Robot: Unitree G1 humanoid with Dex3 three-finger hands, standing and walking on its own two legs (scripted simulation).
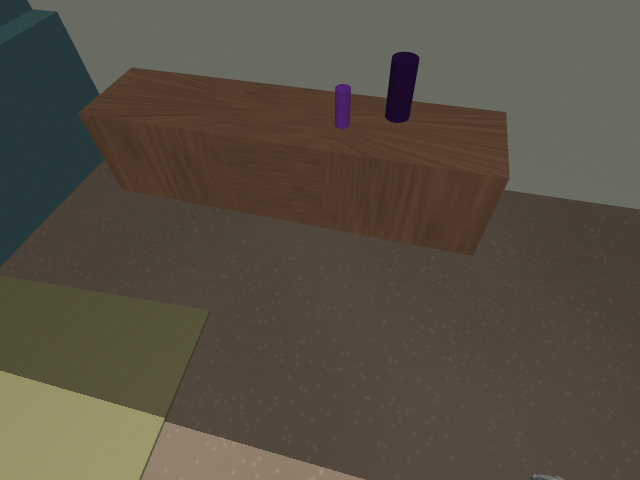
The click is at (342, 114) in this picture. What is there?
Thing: squat round
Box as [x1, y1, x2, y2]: [335, 84, 350, 128]
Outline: 339,84 335,87 335,125 339,128 345,128 349,124 350,87 346,84
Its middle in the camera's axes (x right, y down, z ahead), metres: +0.08 -0.48 +1.37
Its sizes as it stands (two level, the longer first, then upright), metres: 0.054 0.054 0.146
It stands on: a support 0.41 m high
